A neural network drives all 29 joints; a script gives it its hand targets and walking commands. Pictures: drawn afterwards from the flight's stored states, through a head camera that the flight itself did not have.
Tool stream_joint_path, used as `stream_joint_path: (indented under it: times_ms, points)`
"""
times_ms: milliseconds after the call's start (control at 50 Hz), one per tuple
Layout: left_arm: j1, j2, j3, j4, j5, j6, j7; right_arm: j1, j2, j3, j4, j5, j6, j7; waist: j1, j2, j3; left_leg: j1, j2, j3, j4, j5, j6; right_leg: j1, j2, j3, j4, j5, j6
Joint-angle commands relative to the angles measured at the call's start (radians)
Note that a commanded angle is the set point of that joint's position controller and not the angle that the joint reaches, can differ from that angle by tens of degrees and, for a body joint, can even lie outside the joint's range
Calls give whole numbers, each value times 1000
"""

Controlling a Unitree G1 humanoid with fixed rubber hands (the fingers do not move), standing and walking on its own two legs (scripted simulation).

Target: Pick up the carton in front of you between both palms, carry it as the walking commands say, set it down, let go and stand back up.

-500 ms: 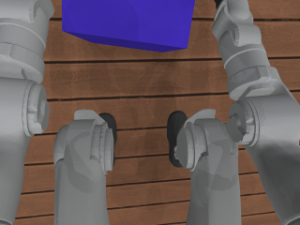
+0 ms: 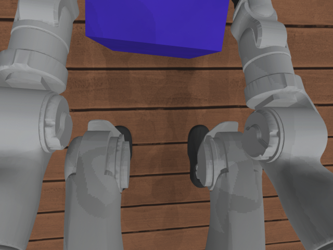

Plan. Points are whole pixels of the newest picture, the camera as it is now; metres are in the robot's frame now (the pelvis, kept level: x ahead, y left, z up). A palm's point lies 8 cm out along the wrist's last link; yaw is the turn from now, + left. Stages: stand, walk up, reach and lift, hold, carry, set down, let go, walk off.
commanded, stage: reach and lift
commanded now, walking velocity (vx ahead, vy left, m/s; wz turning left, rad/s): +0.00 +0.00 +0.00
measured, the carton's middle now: out of the picture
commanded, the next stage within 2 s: none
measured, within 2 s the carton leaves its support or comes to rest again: leaves its support in 0.06 s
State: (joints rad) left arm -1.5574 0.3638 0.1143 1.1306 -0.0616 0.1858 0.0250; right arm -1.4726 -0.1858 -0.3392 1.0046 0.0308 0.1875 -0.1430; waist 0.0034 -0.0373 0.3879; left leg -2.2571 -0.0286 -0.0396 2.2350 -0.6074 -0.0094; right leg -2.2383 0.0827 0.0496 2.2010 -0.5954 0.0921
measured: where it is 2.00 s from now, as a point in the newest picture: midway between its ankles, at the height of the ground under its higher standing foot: (160, 166)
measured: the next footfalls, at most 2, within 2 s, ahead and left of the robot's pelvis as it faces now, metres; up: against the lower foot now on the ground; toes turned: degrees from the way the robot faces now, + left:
none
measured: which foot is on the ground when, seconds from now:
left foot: down 0.00-1.00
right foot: down 0.00-1.00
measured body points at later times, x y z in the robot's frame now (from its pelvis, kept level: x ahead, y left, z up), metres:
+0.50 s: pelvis -0.01 -0.01 +0.09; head +0.27 +0.02 +0.44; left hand +0.51 +0.19 +0.02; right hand +0.52 -0.12 +0.01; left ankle +0.10 +0.12 -0.33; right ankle +0.11 -0.14 -0.33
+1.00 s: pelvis +0.03 -0.01 +0.21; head +0.23 +0.02 +0.61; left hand +0.47 +0.18 +0.16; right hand +0.48 -0.12 +0.16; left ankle +0.10 +0.12 -0.33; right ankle +0.11 -0.14 -0.33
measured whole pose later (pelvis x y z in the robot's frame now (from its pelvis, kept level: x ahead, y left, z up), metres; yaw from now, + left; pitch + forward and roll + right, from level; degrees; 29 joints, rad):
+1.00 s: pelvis +0.03 -0.01 +0.21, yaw +4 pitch +37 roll -1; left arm -0.83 0.00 0.36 0.67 0.18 0.39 0.03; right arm -0.80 0.08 -0.43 0.62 -0.16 0.36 -0.11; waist 0.00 -0.02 -0.21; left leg -1.65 -0.10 -0.12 1.51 -0.50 -0.06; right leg -1.64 0.11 0.11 1.50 -0.51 0.06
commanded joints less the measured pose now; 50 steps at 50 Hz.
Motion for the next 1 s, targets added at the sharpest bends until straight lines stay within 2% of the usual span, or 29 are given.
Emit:
stream_joint_path:
  times_ms: [0, 80, 120, 160, 220, 300, 360, 440, 520, 680, 820, 980]
  points:
    - [-499, -1022, -258, -300, -104, -16, -261, -580, 997, 371, -243, 136, -17, 265, 27, 57, -1395, 668, -80, 91, -187, 540, 7, 578, 71, -165, -104, 491, -63]
    - [-545, -1113, -345, -536, -149, 15, -225, -620, 1065, 477, -402, 199, 13, 243, 28, 98, -1830, 999, -88, 89, -189, 764, -7, 636, 84, -180, -128, 601, -58]
    - [-529, -1156, -372, -608, -147, 38, -200, -616, 1103, 527, -472, 199, 34, 229, 34, 118, -1972, 1087, -99, 101, -206, 798, -14, 656, 96, -185, -155, 605, -51]
    - [-472, -1185, -376, -633, -126, 66, -186, -601, 1112, 550, -521, 189, 54, 224, 37, 123, -2005, 1082, -111, 113, -244, 749, -17, 686, 104, -185, -195, 569, -46]
    - [-364, -1230, -334, -544, -70, 106, -192, -528, 1128, 516, -475, 132, 81, 227, 25, 106, -1805, 924, -119, 128, -328, 574, -20, 648, 109, -183, -270, 439, -41]
    - [-286, -1259, -178, -336, 55, 137, -229, -428, 1135, 331, -298, -27, 118, 245, -12, 95, -1423, 637, -120, 135, -453, 233, -21, 549, 103, -176, -385, 201, -58]
    - [-272, -1255, -82, -262, 127, 146, -247, -407, 1132, 240, -232, -105, 133, 254, -19, 92, -1356, 600, -123, 135, -519, 157, -18, 559, 105, -171, -457, 143, -65]
    - [-273, -1259, -28, -254, 162, 145, -259, -416, 1151, 218, -234, -134, 135, 268, -10, 75, -1415, 647, -127, 136, -574, 160, -14, 622, 107, -162, -521, 153, -63]
    - [-276, -1285, -47, -303, 161, 153, -265, -427, 1203, 272, -286, -112, 148, 282, 11, 50, -1535, 740, -131, 141, -620, 191, -10, 706, 107, -160, -571, 177, -54]
    - [-193, -1387, -210, -445, 86, 190, -264, -322, 1304, 446, -383, -25, 188, 304, 27, 43, -1726, 973, -138, 142, -703, 324, -20, 884, 111, -155, -658, 283, -37]
    - [-44, -1452, -296, -496, 53, 191, -254, -149, 1337, 513, -392, -6, 185, 310, 12, 67, -1635, 1094, -141, 112, -796, 387, -35, 972, 113, -131, -751, 339, -42]
    - [112, -1493, -302, -480, 74, 160, -236, 26, 1355, 514, -356, -28, 152, 311, 0, 76, -1471, 1216, -142, 75, -939, 387, -34, 1088, 109, -95, -896, 339, -50]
